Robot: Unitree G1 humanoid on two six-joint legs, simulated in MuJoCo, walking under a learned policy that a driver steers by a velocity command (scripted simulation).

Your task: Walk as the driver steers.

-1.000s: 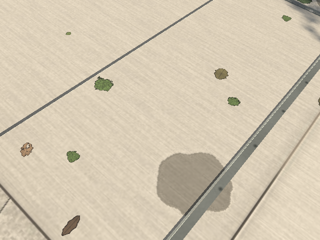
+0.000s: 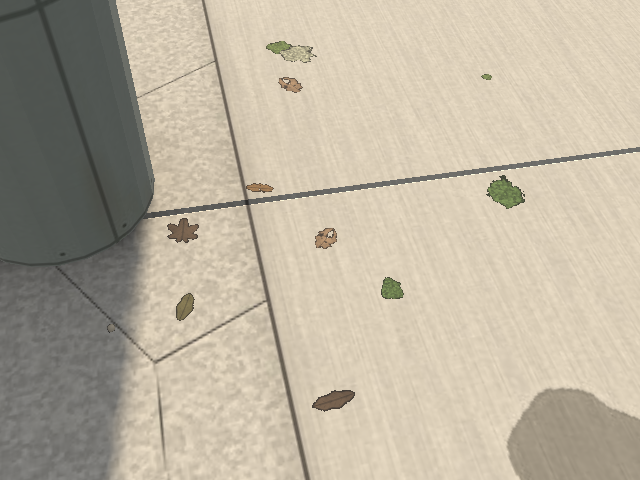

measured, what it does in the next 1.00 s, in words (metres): walks ahead: right foot, then left foot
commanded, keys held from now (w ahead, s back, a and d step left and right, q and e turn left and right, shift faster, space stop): no key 0.18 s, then w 0.40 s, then w+e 0.42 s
